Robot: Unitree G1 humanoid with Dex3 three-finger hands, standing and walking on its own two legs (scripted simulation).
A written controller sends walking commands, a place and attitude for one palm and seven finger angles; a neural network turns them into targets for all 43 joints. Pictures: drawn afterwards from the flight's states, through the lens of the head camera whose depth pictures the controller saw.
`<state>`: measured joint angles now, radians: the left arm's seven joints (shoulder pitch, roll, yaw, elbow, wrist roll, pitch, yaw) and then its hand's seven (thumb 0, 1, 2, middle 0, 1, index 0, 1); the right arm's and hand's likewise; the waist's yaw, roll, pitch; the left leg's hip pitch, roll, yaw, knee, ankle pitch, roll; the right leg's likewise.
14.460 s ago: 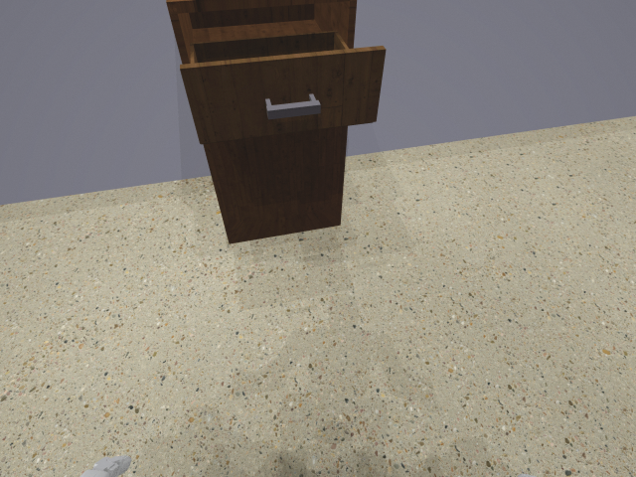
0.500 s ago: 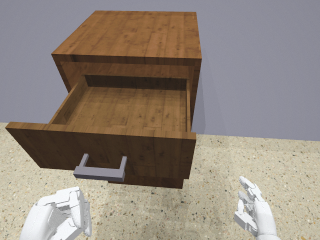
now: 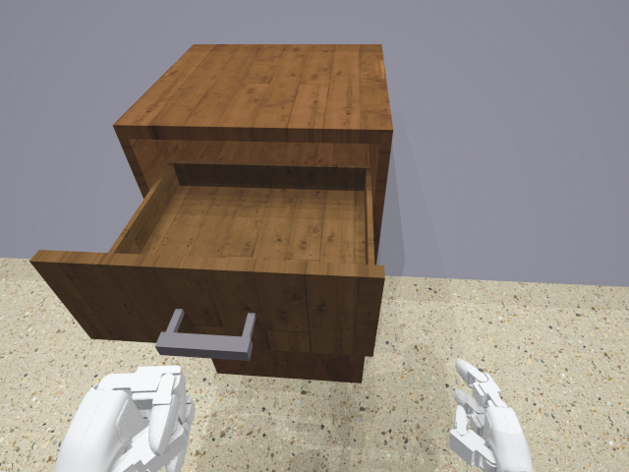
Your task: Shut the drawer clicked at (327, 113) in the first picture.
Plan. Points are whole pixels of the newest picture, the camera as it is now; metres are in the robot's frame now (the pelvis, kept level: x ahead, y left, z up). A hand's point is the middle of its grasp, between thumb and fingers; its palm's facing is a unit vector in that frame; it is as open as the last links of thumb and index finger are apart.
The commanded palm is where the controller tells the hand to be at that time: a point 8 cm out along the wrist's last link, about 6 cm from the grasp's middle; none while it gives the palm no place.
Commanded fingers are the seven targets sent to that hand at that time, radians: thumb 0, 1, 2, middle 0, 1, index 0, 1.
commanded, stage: raise the hand and make a fist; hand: left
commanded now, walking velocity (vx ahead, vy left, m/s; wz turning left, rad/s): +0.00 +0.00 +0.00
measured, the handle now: (209, 332) +0.28 +0.17 +0.05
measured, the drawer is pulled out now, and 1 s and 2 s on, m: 0.30 0.30 0.29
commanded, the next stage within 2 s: bring the fist close to the handle in 0.18 s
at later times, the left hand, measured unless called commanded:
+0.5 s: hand (189, 422) +0.14 +0.13 +0.12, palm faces +0.07 -0.99 -0.11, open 3.3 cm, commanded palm +0.08 +0.19 +0.13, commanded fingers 0.00 0.90 0.90 -1.40 -1.60 -1.40 -1.60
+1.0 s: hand (205, 421) +0.16 +0.13 +0.08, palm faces +0.01 -1.00 -0.05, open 3.3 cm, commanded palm +0.12 +0.19 +0.08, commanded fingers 0.00 0.90 0.90 -1.40 -1.60 -1.40 -1.60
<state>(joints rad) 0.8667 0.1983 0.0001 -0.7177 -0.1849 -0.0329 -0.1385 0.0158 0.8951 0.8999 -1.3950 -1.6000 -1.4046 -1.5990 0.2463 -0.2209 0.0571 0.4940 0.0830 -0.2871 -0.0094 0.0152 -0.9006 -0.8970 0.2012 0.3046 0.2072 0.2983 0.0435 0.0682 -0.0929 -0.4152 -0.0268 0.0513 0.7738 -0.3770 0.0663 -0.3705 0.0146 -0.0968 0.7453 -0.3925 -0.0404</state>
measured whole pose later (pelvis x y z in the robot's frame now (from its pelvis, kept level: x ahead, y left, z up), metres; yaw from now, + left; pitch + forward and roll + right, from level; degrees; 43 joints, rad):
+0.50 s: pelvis +0.02 -0.04 +0.00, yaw +1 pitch +3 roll -1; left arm 0.83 0.22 0.13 -0.52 -0.27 -0.16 -0.21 0.02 0.89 0.90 -1.39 -1.60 -1.40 -1.60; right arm 0.23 -0.23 0.03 0.56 0.08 -0.34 -0.04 0.02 -0.90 -0.90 0.20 0.30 0.21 0.30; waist 0.05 0.07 -0.11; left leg -0.42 0.01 0.01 0.76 -0.39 0.01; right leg -0.36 0.05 -0.13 0.72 -0.41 -0.09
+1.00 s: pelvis +0.01 -0.03 -0.01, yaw +1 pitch +6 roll -1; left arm 0.69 0.18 0.09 -0.29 -0.26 -0.32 -0.24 0.02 0.90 0.90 -1.39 -1.60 -1.40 -1.60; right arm 0.23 -0.24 0.01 0.58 0.05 -0.32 -0.03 0.01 -0.90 -0.90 0.20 0.30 0.21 0.30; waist 0.02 0.06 -0.09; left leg -0.55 -0.01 0.02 0.84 -0.40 0.03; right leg -0.50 0.03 -0.13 0.81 -0.42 -0.08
